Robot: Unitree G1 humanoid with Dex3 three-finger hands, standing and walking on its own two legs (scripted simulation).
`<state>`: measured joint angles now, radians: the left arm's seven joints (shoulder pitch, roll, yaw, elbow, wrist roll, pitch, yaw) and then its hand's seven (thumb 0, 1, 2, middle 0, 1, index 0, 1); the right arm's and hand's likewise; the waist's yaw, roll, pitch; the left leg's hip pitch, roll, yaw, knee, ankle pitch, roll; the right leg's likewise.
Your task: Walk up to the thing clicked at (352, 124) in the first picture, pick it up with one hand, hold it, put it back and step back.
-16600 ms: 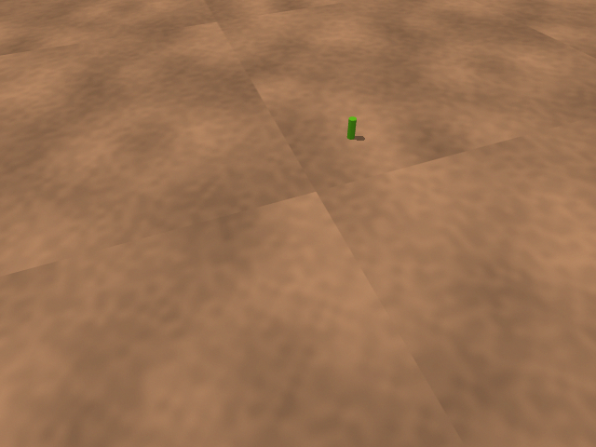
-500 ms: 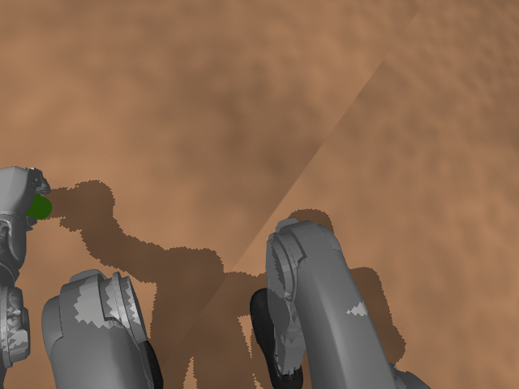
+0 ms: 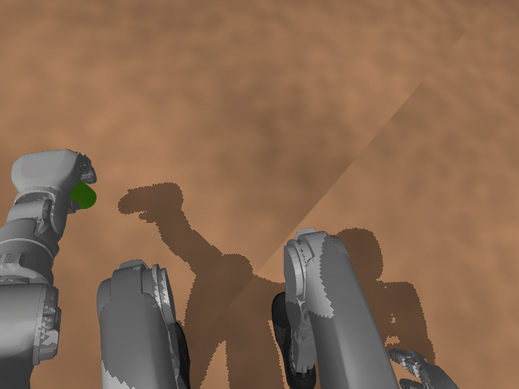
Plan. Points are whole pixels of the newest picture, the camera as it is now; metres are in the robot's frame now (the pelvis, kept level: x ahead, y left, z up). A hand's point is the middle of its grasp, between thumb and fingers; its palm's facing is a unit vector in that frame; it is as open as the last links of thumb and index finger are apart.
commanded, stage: settle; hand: left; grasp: from above
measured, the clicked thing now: (73, 189) +0.47 +0.26 -0.19
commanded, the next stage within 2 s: lift in 0.08 s
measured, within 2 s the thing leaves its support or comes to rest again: neither
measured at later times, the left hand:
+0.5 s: hand (45, 189) +0.44 +0.26 -0.09, palm faces -0.46 -0.05 -0.89, open 6.5 cm
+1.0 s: hand out of the picture +0.38 +0.27 +0.07, palm faces -0.43 -0.09 -0.90, open 6.5 cm
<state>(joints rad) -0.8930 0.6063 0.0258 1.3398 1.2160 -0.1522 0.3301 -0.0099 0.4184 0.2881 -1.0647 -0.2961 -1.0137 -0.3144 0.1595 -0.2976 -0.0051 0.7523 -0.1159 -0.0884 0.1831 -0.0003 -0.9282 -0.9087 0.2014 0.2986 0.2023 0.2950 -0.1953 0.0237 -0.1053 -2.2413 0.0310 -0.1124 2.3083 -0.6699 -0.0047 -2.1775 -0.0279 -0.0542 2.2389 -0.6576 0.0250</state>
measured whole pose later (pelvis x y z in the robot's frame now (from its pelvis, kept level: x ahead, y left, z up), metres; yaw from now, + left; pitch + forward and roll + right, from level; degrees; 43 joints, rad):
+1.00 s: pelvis +0.00 +0.01 +0.17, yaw +3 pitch +28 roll -5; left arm -0.51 0.49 -0.10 0.84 1.04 -0.02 0.14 -0.02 0.41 0.35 -1.03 -0.35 -0.96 -0.39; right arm 0.16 -0.24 -0.03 0.69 0.01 0.02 0.00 0.00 -0.93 -0.91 0.20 0.30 0.21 0.30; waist -0.10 0.05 -0.19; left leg -1.66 0.04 -0.05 1.76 -0.60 0.01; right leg -1.60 -0.04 -0.04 1.70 -0.59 0.04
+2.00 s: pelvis +0.07 +0.01 +0.39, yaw +4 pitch +8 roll -1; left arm -0.33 0.36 -0.20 0.86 1.00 0.01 0.16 -0.03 0.39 0.38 -1.04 -0.35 -0.97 -0.39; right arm 0.26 -0.25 -0.05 0.72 0.04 0.04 -0.05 0.01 -0.92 -0.91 0.20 0.30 0.20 0.30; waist -0.05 0.03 -0.07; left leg -0.55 0.04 0.04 0.76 -0.35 0.00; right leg -0.55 -0.03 0.00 0.74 -0.33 0.03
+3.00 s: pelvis +0.07 +0.01 +0.41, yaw +3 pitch +1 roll +0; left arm -0.27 0.38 -0.22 0.70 0.99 0.01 -0.01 -0.02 0.43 0.32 -1.02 -0.36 -0.97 -0.37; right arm 0.21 -0.26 -0.04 0.68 0.06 0.08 -0.05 0.01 -0.92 -0.91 0.20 0.30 0.20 0.30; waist -0.01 0.04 -0.01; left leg -0.29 0.03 0.05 0.52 -0.24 0.00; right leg -0.30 -0.03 0.01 0.52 -0.24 0.02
